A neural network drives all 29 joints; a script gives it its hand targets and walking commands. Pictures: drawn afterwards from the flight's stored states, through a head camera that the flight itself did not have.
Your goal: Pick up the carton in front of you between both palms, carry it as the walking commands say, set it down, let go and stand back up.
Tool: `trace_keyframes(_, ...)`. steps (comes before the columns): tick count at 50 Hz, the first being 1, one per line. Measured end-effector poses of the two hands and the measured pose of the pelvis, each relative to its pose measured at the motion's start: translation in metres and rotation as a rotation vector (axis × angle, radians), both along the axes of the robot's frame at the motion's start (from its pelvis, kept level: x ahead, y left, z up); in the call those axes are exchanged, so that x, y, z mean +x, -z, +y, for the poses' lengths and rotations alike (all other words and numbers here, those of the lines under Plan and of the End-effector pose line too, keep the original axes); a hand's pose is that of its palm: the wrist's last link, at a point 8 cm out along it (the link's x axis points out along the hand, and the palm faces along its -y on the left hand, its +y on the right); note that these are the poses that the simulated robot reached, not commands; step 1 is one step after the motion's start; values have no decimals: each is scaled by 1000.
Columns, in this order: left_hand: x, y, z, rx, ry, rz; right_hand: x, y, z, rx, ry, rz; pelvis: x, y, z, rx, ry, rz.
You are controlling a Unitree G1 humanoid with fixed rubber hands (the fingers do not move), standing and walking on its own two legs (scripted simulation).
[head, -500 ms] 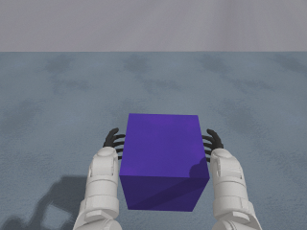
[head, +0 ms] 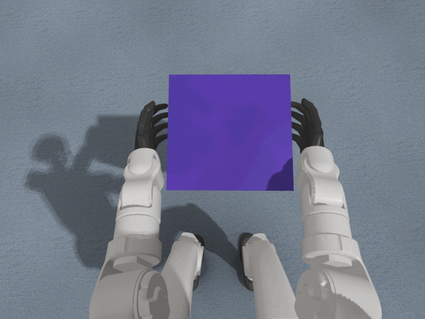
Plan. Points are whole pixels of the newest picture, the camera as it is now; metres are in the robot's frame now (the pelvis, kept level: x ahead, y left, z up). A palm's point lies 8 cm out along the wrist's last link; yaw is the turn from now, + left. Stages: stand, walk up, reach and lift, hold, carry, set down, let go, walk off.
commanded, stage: set down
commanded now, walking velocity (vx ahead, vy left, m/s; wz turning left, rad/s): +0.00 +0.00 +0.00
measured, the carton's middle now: (226, 143) +0.44 +0.00 -0.16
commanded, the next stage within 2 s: none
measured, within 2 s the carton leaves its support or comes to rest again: rests again in 1.54 s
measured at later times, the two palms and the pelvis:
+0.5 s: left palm (163, 139) +0.46 +0.15 -0.22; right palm (287, 140) +0.46 -0.15 -0.22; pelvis -0.01 +0.00 -0.12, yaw +0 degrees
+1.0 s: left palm (174, 139) +0.50 +0.15 -0.37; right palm (273, 143) +0.50 -0.15 -0.37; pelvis -0.04 +0.00 -0.24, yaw +0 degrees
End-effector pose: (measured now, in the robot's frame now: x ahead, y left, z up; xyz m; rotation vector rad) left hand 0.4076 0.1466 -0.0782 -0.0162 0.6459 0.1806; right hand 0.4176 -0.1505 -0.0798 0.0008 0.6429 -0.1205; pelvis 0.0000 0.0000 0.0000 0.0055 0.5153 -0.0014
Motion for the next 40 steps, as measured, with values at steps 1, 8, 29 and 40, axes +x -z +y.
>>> trace_keyframes(1, 4, 4, 0, -4, -2, -6, 4, 3, 0, 6, 5, -5, 1, 5, 0, 0, 0, 22)
trace_keyframes(8, 23, 29, 0, -15, -5, 21, 22, 28, 0, 22, 21, 22, 8, 34, -3, -1, 0, 126)
trace_keyframes(29, 60, 166, 3, 0, 37, 35, 50, 166, 2, 5, 34, 36, -15, 142, -3, -2, -6, 287)
trace_keyframes(40, 78, 229, 4, 10, 57, 54, 65, 229, 3, -5, 37, 55, -31, 193, -1, -5, -6, 281)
